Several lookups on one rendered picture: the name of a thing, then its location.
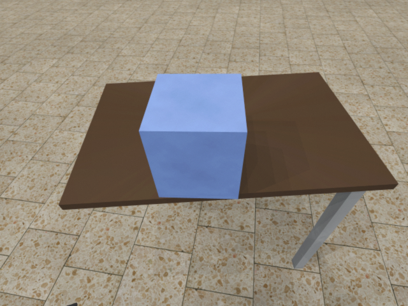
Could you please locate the table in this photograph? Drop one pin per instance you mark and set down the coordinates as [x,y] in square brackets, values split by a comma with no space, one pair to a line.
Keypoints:
[300,140]

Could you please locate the carton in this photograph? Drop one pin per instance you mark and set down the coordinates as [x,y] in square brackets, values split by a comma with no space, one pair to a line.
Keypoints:
[194,133]

